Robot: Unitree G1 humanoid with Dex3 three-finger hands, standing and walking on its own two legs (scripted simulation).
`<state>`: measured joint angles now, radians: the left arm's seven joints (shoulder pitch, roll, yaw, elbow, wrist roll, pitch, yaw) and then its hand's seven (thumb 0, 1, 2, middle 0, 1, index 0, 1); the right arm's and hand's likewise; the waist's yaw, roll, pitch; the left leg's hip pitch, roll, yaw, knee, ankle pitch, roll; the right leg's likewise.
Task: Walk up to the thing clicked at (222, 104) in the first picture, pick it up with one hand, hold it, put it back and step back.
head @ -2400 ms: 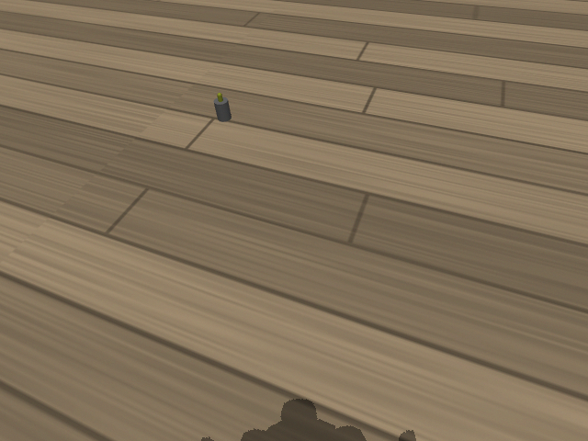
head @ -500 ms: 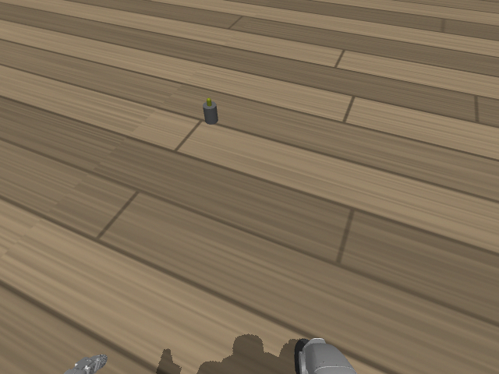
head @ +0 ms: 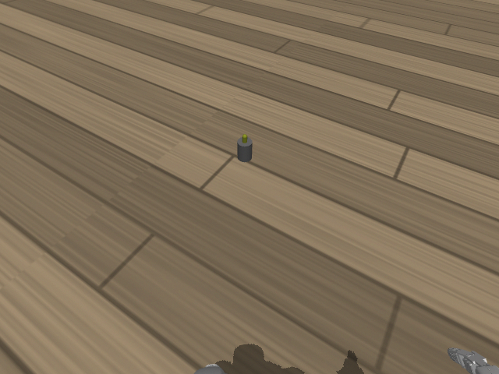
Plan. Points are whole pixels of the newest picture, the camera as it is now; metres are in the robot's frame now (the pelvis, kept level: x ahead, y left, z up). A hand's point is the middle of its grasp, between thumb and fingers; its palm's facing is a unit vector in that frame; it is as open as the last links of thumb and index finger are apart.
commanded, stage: walk up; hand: left
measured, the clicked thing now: (244, 146) +1.37 +0.11 -0.67
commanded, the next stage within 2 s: none
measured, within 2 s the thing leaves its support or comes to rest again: neither
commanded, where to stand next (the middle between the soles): +1.04 -0.10 m, yaw +0 degrees
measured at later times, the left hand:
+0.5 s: hand (170, 240) +0.41 +0.23 -0.12, palm faces -0.13 -0.92 -0.37, open 7.3 cm
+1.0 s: hand (172, 218) +0.49 +0.25 -0.15, palm faces +0.00 -0.94 -0.35, open 7.4 cm
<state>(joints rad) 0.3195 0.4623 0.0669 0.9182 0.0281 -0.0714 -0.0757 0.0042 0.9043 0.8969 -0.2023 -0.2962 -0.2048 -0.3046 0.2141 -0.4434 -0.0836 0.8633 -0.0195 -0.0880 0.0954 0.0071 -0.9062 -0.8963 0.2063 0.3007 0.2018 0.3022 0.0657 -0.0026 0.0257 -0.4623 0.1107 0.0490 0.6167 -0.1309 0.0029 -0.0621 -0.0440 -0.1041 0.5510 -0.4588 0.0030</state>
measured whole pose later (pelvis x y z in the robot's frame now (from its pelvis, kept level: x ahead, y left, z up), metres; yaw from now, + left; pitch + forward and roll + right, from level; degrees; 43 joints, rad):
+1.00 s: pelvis +0.47 -0.03 +0.00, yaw +0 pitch -2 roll -1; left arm 0.36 0.44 0.06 0.87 0.01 -0.06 -0.04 0.00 0.91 0.90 -0.20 -0.30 -0.20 -0.30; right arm 0.22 -0.39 -0.06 0.89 -0.03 -0.07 0.07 0.01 -0.91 -0.90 0.21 0.30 0.20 0.30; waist 0.06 -0.04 0.09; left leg -0.41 0.04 0.07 0.58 -0.13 0.03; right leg -0.07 -0.03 -0.12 0.62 -0.47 -0.03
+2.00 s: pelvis +0.81 -0.10 +0.01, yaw +2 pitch -3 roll -2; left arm 0.35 0.41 0.05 0.85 0.02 -0.07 -0.04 0.00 0.90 0.90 -0.20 -0.30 -0.21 -0.30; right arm 0.28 -0.41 -0.06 0.90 -0.03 -0.03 0.08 0.01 -0.91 -0.90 0.21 0.30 0.20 0.30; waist 0.04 0.02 0.09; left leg -0.42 0.08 0.01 0.61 -0.18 0.02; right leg -0.09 0.00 -0.15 0.49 -0.35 -0.03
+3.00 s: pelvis +0.96 -0.10 +0.01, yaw +1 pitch -4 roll -1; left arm 0.20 0.39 0.00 0.99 0.00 -0.02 -0.01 0.00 0.91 0.90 -0.20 -0.30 -0.20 -0.30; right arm 0.17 -0.36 -0.01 1.00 -0.01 0.00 0.02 0.01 -0.90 -0.90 0.21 0.30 0.20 0.30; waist 0.01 -0.02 0.07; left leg -0.30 0.04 0.00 0.65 -0.28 -0.01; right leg -0.30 -0.03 -0.02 0.61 -0.27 0.00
